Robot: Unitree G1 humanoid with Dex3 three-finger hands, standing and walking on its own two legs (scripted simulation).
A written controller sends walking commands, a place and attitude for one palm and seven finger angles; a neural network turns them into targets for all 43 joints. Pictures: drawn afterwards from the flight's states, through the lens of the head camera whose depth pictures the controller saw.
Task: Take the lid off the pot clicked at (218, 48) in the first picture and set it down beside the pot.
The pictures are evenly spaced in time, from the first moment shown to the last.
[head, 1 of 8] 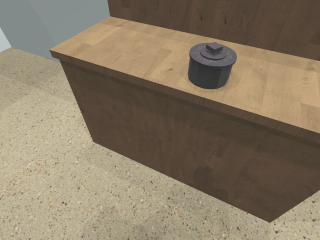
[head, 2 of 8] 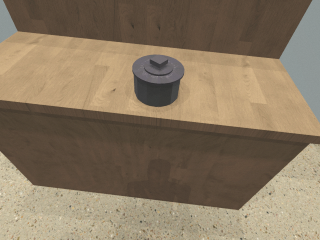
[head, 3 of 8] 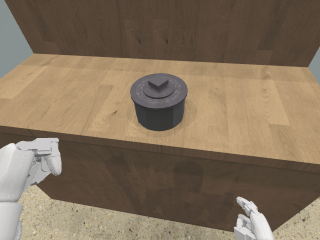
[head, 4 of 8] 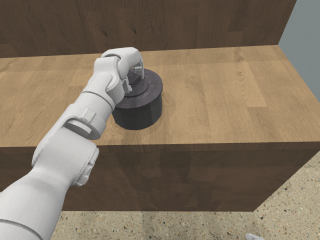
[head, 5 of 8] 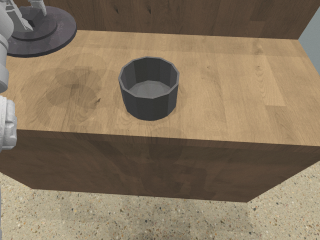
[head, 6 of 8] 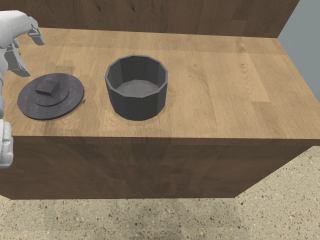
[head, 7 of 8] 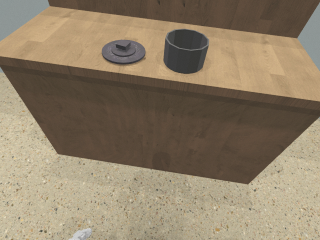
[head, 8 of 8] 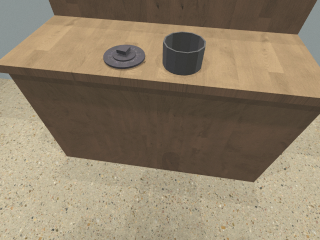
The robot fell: no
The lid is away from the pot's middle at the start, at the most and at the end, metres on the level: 0.00 0.26 0.24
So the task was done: yes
